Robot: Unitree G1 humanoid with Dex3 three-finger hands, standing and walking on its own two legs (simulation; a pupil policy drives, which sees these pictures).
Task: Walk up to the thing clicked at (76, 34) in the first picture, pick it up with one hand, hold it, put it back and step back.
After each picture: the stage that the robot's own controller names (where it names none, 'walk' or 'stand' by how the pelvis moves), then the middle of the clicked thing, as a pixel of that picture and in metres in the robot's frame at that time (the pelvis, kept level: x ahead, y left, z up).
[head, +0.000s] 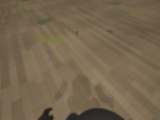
stand; (77, 33) +2.18 +0.41 -0.72
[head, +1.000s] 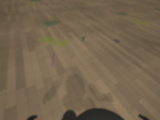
walk; (83, 38) +2.06 +0.15 -0.69
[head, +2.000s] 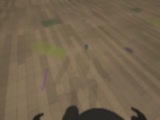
walk; (86, 47) +1.46 +0.07 -0.70
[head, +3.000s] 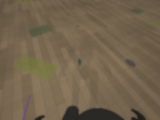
walk; (79, 62) +0.99 +0.18 -0.70
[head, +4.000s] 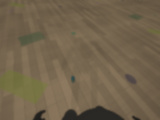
walk; (72, 79) +0.65 +0.20 -0.71
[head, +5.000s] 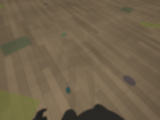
walk; (68, 90) +0.43 +0.24 -0.71
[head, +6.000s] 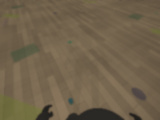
stand; (70, 101) +0.33 +0.24 -0.72
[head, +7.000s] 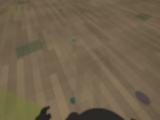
stand; (72, 101) +0.32 +0.20 -0.71
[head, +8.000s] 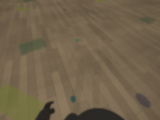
stand; (73, 99) +0.35 +0.17 -0.72
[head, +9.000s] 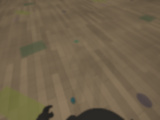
stand; (73, 100) +0.34 +0.20 -0.72
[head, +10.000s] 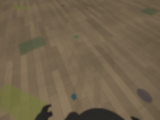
stand; (73, 97) +0.34 +0.20 -0.72
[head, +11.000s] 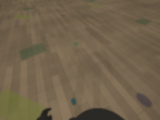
stand; (73, 101) +0.36 +0.20 -0.72
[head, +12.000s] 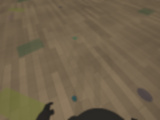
stand; (74, 98) +0.33 +0.19 -0.72
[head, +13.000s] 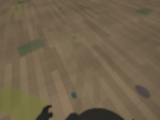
stand; (73, 95) +0.37 +0.21 -0.72
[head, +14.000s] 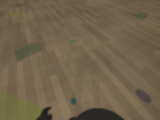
stand; (73, 101) +0.32 +0.20 -0.71
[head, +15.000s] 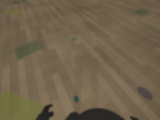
stand; (76, 99) +0.33 +0.16 -0.72
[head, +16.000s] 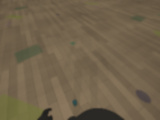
stand; (74, 103) +0.33 +0.17 -0.73
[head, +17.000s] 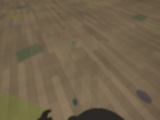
stand; (75, 102) +0.33 +0.17 -0.73
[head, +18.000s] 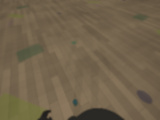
stand; (75, 102) +0.32 +0.17 -0.73
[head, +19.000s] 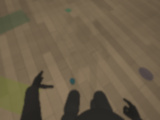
go down; (72, 81) +0.37 +0.16 -0.56
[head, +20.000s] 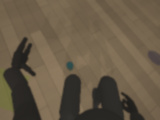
go down; (70, 66) +0.43 +0.17 -0.34
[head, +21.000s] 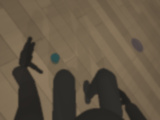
close in; (55, 59) +0.43 +0.19 -0.26
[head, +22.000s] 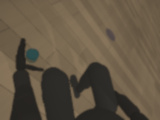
close; (32, 56) +0.43 +0.23 -0.23
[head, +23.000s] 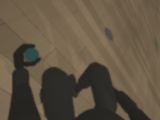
lift; (31, 55) +0.41 +0.23 -0.24
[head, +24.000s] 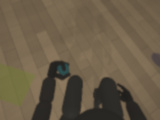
lift; (64, 71) +0.32 +0.19 -0.07
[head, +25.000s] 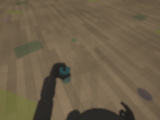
hold; (65, 74) +0.33 +0.18 +0.03
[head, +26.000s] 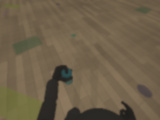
hold; (67, 76) +0.32 +0.17 -0.01
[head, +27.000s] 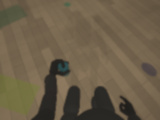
crouch; (64, 69) +0.37 +0.18 -0.07
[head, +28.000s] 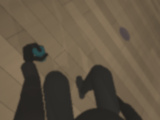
lower; (40, 54) +0.43 +0.21 -0.22
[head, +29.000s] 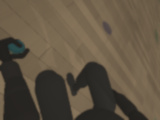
lower; (17, 50) +0.45 +0.26 -0.24
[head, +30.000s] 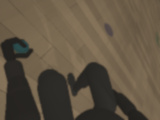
lower; (21, 49) +0.44 +0.26 -0.24
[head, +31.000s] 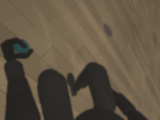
lower; (22, 50) +0.44 +0.25 -0.24
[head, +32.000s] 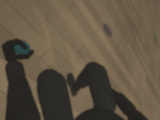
lower; (22, 51) +0.44 +0.25 -0.24
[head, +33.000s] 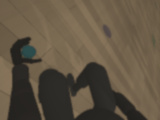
open; (27, 53) +0.42 +0.23 -0.25
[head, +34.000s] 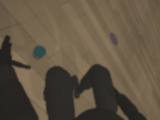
stand; (38, 53) +0.42 +0.22 -0.25
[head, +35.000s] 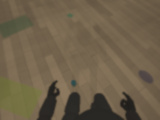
stand; (73, 83) +0.38 +0.14 -0.57
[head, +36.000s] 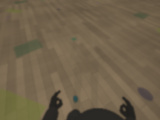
stand; (75, 99) +0.36 +0.14 -0.67
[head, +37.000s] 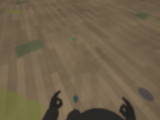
stand; (75, 99) +0.36 +0.14 -0.67
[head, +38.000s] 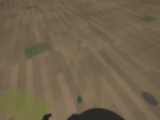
stand; (79, 99) +0.37 +0.13 -0.72
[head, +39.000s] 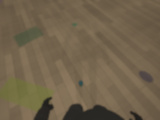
walk; (80, 83) +0.44 +0.09 -0.70
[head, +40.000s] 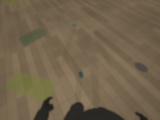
walk; (80, 74) +0.62 +0.16 -0.70
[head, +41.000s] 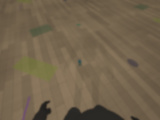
walk; (79, 62) +0.94 +0.17 -0.70
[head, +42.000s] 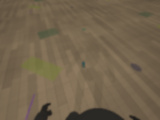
stand; (83, 64) +1.00 +0.12 -0.71
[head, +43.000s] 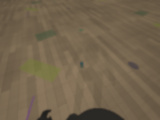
stand; (81, 65) +1.01 +0.15 -0.72
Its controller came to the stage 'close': yes
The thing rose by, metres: 0.72
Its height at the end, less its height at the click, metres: +0.00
